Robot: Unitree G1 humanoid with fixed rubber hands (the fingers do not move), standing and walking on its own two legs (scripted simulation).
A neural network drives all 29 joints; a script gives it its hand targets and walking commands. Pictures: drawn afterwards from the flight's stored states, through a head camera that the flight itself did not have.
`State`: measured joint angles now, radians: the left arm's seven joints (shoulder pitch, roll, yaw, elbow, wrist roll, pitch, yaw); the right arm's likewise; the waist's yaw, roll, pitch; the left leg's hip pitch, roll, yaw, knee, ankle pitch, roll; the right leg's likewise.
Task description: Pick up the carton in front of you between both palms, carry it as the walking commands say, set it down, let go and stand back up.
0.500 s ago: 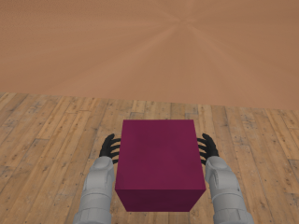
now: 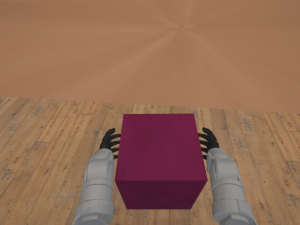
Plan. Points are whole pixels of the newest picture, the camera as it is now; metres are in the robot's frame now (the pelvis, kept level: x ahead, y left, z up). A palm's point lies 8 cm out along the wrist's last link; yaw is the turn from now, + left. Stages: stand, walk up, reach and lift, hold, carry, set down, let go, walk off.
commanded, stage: reach and lift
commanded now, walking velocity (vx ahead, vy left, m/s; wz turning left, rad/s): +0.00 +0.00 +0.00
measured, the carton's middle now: (158, 163) +0.31 +0.00 -0.04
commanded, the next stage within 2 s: hold in 0.56 s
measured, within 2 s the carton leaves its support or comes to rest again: neither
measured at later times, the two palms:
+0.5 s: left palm (106, 150) +0.30 +0.15 +0.04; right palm (213, 149) +0.30 -0.15 +0.04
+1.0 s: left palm (104, 150) +0.29 +0.15 +0.05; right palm (215, 149) +0.29 -0.15 +0.06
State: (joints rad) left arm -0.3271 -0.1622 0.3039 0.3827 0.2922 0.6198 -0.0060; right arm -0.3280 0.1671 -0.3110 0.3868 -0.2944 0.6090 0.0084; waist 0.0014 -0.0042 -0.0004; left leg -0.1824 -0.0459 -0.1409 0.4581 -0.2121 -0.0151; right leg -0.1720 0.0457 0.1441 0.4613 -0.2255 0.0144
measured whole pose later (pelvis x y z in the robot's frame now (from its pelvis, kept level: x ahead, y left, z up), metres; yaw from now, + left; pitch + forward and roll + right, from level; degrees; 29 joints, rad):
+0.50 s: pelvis +0.02 +0.00 +0.01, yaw +0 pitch -5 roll +0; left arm -0.25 -0.15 0.22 0.28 0.27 0.69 0.00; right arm -0.25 0.15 -0.23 0.29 -0.27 0.68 0.00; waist 0.00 0.00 -0.01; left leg -0.09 -0.04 -0.14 0.37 -0.20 -0.01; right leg -0.08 0.04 0.14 0.38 -0.21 0.01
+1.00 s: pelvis +0.01 +0.00 +0.01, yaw +0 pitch -7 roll +0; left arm -0.28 -0.16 0.24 0.24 0.28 0.76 -0.01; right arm -0.29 0.16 -0.25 0.25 -0.28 0.75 0.01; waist 0.00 0.00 0.02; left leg -0.06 -0.04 -0.14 0.37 -0.19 -0.01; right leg -0.05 0.04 0.14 0.38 -0.20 0.01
